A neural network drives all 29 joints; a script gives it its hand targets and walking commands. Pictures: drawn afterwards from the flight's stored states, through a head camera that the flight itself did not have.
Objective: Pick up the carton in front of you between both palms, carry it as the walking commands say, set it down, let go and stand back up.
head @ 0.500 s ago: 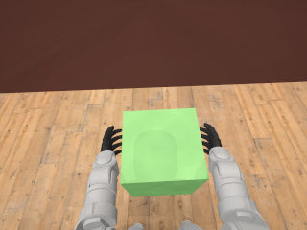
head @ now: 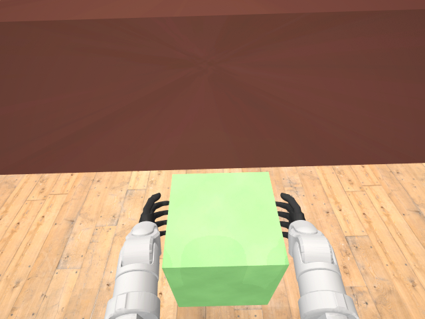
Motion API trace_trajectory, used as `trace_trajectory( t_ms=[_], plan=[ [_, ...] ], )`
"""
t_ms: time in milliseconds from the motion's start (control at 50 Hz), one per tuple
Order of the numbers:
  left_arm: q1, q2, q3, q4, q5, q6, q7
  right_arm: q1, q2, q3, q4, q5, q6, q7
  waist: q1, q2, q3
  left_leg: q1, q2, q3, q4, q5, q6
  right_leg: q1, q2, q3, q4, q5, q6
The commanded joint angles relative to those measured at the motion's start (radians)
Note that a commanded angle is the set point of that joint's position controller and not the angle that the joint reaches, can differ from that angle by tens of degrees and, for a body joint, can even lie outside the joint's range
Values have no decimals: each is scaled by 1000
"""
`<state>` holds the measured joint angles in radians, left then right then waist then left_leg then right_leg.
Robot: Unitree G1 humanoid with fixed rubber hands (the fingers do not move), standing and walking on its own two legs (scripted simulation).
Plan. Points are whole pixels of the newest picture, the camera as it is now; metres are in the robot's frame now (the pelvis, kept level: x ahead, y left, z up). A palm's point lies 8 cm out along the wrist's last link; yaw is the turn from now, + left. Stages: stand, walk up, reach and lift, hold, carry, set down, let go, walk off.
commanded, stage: reach and lift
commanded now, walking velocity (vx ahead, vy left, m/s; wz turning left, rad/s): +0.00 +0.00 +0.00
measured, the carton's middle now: (221, 242) +0.31 +0.00 -0.06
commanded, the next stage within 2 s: hold in 0.78 s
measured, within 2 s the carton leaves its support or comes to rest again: neither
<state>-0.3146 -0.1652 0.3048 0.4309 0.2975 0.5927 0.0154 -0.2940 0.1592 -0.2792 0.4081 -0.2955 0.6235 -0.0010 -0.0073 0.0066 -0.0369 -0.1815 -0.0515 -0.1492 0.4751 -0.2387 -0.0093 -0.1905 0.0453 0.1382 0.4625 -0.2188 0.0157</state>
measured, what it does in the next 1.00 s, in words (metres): stands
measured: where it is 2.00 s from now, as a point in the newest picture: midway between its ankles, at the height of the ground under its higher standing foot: outside the picture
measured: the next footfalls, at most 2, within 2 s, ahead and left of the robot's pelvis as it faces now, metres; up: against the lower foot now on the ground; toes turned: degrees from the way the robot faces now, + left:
none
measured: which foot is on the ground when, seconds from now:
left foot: down 0.00-1.00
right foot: down 0.00-1.00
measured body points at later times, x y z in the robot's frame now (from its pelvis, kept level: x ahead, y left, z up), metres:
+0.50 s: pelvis +0.01 +0.00 +0.00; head -0.02 +0.00 +0.45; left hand +0.32 +0.15 +0.03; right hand +0.31 -0.15 +0.03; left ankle +0.02 +0.13 -0.74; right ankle +0.02 -0.13 -0.74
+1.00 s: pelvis +0.01 +0.00 +0.01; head -0.04 +0.00 +0.45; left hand +0.31 +0.15 +0.05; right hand +0.30 -0.15 +0.05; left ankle +0.02 +0.13 -0.74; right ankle +0.02 -0.13 -0.74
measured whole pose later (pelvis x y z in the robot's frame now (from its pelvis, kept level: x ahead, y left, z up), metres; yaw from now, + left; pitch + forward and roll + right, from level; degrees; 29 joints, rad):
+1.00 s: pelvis +0.01 +0.00 +0.01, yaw +0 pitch -7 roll +0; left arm -0.27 -0.15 0.23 0.25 0.28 0.75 0.01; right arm -0.25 0.15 -0.20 0.24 -0.27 0.77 0.00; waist 0.00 0.00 -0.01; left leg -0.03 -0.04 -0.14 0.35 -0.20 -0.01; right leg -0.04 0.04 0.13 0.34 -0.18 0.01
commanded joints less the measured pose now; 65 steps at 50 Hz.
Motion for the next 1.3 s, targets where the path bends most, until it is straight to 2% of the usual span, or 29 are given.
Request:
trace_trajectory(
  t_ms=[0, 160, 480, 740, 840, 880, 980, 1100, 1280],
  plan=[
    [-532, -1005, -541, 32, -233, -14, -273, -601, 971, 546, -22, 242, -45, 258, 2, 0, -210, 8, -29, 75, -89, 46, 2, 81, 39, -80, -67, 30, -14],
    [-537, -977, -532, 30, -221, -2, -275, -594, 971, 540, -17, 234, -30, 249, 4, -10, -219, 24, -36, 84, -98, 63, 4, 111, 37, -76, -84, 61, -5],
    [-430, -954, -574, -76, -246, 34, -269, -481, 948, 571, -115, 261, 6, 239, 2, -5, -232, 102, -44, 78, -128, 230, -8, 187, 45, -69, -114, 232, 5],
    [-401, -957, -595, -128, -266, 69, -259, -463, 917, 584, -171, 273, 35, 244, 2, 5, -207, 136, -40, 70, -145, 265, -17, 191, 53, -69, -128, 230, -2],
    [-394, -960, -659, -222, -305, 99, -254, -465, 930, 661, -263, 318, 63, 240, 10, 0, -259, 181, -39, 65, -149, 333, -19, 230, 55, -64, -133, 290, 5],
    [-376, -938, -648, -225, -300, 122, -250, -443, 914, 651, -267, 314, 86, 234, 12, 0, -226, 179, -39, 65, -160, 314, -18, 229, 53, -62, -145, 274, 5],
    [-397, -901, -585, -172, -267, 145, -258, -446, 890, 580, -207, 273, 112, 237, 7, 4, -107, 129, -35, 75, -184, 155, -10, 188, 46, -70, -166, 130, -6],
    [-475, -928, -595, -169, -277, 134, -272, -522, 924, 590, -202, 285, 104, 245, 6, -5, -154, 125, -35, 80, -169, 137, -5, 198, 42, -74, -152, 123, -2],
    [-506, -926, -580, -136, -265, 127, -277, -552, 937, 581, -168, 279, 101, 246, 9, -7, -158, 114, -35, 85, -166, 98, 1, 195, 37, -74, -151, 92, 0]
  ],
)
